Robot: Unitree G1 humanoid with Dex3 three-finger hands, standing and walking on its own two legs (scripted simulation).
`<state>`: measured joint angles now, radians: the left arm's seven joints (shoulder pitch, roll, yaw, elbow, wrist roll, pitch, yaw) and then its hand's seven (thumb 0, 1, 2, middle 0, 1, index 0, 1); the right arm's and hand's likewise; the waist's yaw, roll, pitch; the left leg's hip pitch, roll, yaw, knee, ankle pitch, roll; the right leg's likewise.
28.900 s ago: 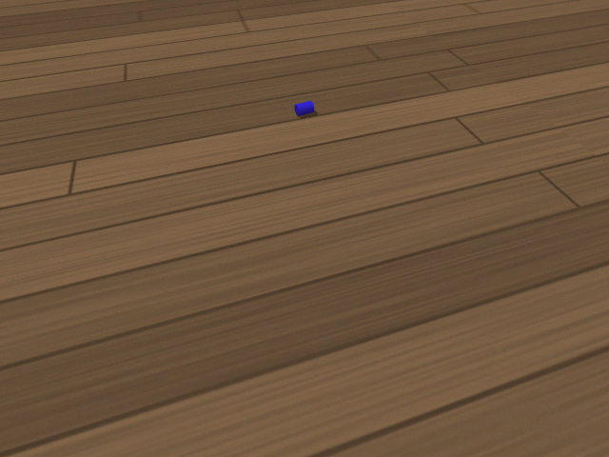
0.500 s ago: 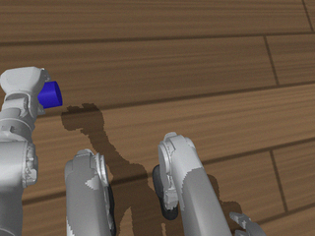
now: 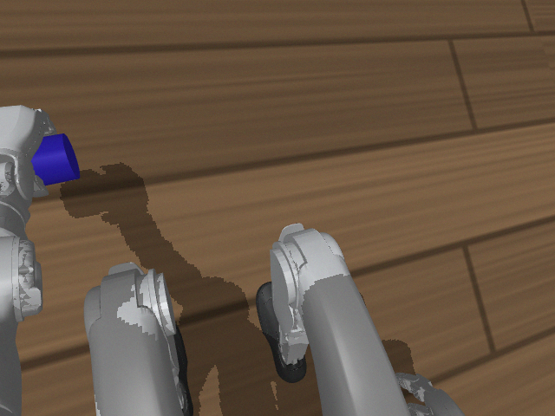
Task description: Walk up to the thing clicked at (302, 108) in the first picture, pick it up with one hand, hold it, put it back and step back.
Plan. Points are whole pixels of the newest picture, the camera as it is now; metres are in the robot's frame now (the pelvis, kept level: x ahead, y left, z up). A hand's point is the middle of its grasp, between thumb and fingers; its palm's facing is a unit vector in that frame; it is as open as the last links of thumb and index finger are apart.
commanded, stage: lower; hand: left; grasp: from above
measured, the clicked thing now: (33, 163) +0.49 +0.27 -0.22
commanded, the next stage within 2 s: rest in 0.18 s
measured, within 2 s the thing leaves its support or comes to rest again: rests again in 1.82 s
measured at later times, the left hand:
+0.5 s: hand (43, 165) +0.49 +0.27 -0.24, palm faces -0.46 -0.07 -0.88, open 9.6 cm
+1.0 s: hand (50, 170) +0.49 +0.27 -0.27, palm faces -0.46 -0.10 -0.88, open 9.6 cm
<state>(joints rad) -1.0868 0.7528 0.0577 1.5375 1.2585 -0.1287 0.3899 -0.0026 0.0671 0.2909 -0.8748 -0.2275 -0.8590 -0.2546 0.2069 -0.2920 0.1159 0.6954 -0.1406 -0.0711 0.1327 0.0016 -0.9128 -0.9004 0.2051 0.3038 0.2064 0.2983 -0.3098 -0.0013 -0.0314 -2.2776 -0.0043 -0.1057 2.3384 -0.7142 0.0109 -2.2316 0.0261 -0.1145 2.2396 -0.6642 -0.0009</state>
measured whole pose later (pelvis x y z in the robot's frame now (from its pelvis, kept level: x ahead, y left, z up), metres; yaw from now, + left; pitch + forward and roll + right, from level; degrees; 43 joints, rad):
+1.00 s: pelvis +0.00 +0.01 -0.04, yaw -5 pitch +33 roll -13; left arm -1.11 0.93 0.14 1.65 1.31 -0.17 0.51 0.00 0.10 0.25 -0.86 -0.24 -0.84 -0.27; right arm 0.18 -0.34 0.22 0.65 -0.21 -0.16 0.20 0.00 -0.91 -0.90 0.20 0.30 0.21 0.30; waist -0.39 -0.08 0.11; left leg -2.36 0.00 -0.18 2.50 -0.73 0.02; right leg -2.28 0.04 -0.18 2.34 -0.65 0.01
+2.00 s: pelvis -0.01 +0.01 -0.04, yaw -7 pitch +30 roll -14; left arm -1.16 1.02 0.08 1.73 1.29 -0.17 0.56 0.00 -0.01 0.52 -0.62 -0.48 -0.60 -0.50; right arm 0.16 -0.36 0.30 0.62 -0.21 -0.21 0.22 0.00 -0.90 -0.90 0.21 0.30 0.21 0.30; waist -0.42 -0.12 0.15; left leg -2.35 0.01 -0.21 2.52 -0.73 0.02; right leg -2.26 0.06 -0.21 2.33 -0.63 0.03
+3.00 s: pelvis +0.00 +0.01 -0.03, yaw -5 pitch +35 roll -13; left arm -1.04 0.88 0.08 1.36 1.23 -0.08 0.42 0.00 -0.49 0.98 -0.12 -0.99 -0.11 -0.99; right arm 0.23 -0.33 0.20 0.64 -0.17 -0.15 0.25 0.00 -0.91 -0.90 0.20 0.30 0.21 0.30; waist -0.34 -0.04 0.02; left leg -2.35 0.00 -0.19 2.47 -0.74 0.02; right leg -2.27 0.04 -0.19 2.30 -0.65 0.01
